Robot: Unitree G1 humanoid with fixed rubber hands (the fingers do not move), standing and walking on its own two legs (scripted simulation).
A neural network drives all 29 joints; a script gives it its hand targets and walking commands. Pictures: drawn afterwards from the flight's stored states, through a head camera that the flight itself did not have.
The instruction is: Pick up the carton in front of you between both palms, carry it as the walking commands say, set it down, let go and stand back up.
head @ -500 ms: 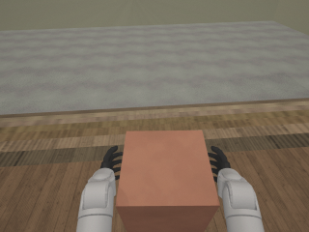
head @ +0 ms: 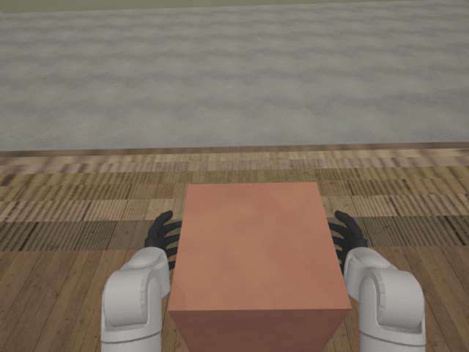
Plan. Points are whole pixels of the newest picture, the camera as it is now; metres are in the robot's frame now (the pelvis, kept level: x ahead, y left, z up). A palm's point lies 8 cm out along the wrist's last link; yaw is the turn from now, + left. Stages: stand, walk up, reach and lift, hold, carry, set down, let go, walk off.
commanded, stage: carry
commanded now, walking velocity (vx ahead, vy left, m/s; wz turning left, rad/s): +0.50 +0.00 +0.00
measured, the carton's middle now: (253, 276) +0.27 +0.00 +0.02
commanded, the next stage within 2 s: none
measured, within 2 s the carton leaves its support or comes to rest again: neither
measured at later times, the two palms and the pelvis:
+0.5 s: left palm (177, 136) +0.62 +0.18 +0.06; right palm (299, 139) +0.59 -0.12 +0.07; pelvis +0.31 +0.05 -0.01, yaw -3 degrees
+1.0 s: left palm (193, 64) +0.99 +0.18 +0.09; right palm (281, 61) +1.01 -0.12 +0.08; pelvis +0.62 +0.00 -0.02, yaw -1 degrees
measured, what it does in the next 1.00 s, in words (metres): walks ahead: left foot, then right foot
